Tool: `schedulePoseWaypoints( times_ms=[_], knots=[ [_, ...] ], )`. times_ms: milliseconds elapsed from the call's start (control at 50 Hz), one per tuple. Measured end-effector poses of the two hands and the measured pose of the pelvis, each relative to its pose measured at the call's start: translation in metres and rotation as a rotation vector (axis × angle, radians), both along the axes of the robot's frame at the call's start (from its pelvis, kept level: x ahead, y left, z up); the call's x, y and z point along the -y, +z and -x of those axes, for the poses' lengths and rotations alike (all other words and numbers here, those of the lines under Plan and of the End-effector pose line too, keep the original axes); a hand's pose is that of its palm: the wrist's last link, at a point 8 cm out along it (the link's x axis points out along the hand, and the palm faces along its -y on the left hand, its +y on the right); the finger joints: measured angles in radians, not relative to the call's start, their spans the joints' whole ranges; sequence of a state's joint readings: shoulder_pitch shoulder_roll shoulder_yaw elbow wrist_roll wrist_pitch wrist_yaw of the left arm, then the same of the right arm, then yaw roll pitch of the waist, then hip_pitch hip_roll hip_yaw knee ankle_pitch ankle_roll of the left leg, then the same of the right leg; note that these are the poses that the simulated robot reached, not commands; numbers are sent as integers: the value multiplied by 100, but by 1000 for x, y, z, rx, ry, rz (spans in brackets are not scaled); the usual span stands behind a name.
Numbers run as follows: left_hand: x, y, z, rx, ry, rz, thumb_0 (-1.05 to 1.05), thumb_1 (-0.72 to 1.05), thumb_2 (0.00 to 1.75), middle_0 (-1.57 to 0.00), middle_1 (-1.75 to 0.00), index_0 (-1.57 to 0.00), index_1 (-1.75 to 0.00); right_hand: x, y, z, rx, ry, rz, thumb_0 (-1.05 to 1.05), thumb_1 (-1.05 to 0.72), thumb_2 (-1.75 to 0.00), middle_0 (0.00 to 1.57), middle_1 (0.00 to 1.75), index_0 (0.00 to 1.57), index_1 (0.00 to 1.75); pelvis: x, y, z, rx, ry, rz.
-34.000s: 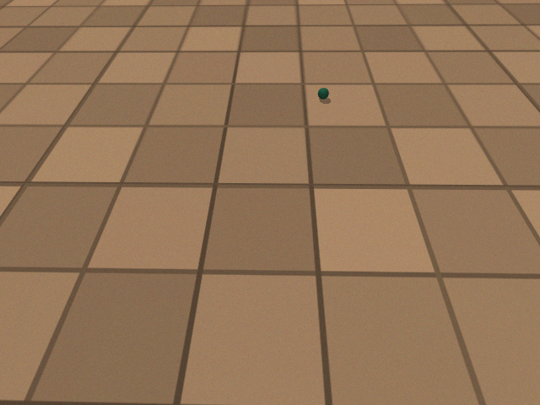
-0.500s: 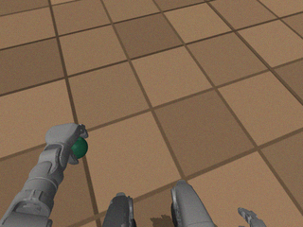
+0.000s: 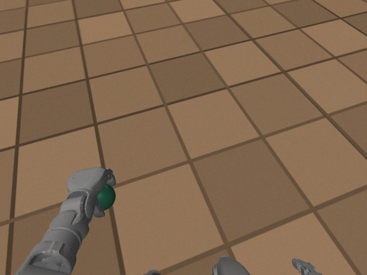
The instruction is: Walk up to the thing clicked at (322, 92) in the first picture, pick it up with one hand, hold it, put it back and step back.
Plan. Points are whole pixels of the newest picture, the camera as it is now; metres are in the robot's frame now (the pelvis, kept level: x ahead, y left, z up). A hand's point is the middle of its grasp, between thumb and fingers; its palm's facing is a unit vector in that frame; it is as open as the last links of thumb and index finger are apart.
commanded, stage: hold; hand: left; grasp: from above
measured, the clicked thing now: (101, 196) +0.34 +0.22 -0.11
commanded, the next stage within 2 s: crouch in 1.98 s
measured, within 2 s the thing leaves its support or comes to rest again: neither
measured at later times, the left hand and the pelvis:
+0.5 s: hand (89, 187) +0.34 +0.22 -0.03, palm faces -0.47 -0.05 -0.88, open 9.2 cm; pelvis +0.03 +0.00 +0.02, yaw +0 degrees
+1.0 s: hand (90, 195) +0.31 +0.21 -0.01, palm faces -0.47 -0.05 -0.88, open 9.2 cm; pelvis +0.01 -0.01 +0.03, yaw -1 degrees
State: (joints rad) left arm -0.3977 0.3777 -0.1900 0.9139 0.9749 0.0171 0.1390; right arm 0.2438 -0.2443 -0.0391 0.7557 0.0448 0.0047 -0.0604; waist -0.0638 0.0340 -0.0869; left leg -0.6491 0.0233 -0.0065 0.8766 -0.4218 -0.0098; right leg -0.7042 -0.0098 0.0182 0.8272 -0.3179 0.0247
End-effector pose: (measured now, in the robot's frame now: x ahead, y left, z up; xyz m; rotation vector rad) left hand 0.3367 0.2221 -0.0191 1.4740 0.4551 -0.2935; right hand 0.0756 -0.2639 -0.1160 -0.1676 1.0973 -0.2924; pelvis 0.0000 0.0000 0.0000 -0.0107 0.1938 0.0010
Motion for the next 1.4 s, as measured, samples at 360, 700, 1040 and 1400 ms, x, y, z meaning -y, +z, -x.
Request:
schedulePoseWaypoints(
  times_ms=[360, 700, 1040, 1400],
  knots=[
    [-2, 35, -10, -10, -39, -11, 2, 16, 27, -82, -48, -79, -43, -6, 21, -37, 48, 9, -28, 0, -90, -90, 20, 30, 20, 30, -3, 21, -24, 51, -7, -4],
    [6, 56, 0, -6, -56, -15, 1, 13, 30, -84, -47, -81, -42, 3, 33, -50, 90, 22, -31, 0, -90, -90, 20, 30, 20, 30, 2, 29, -23, 101, -11, -13],
    [13, 66, 22, -5, -64, -1, 1, 15, 28, -83, -46, -81, -42, 1, 40, -55, 141, 47, -44, 1, -91, -90, 20, 30, 20, 30, 8, 34, -11, 144, -15, -21],
    [12, 80, 32, 6, -74, 0, 1, 14, 29, -83, -47, -81, -42, -4, 50, -63, 186, 63, -44, 1, -91, -90, 20, 30, 20, 30, 6, 39, -5, 180, -17, -21]
  ],
)
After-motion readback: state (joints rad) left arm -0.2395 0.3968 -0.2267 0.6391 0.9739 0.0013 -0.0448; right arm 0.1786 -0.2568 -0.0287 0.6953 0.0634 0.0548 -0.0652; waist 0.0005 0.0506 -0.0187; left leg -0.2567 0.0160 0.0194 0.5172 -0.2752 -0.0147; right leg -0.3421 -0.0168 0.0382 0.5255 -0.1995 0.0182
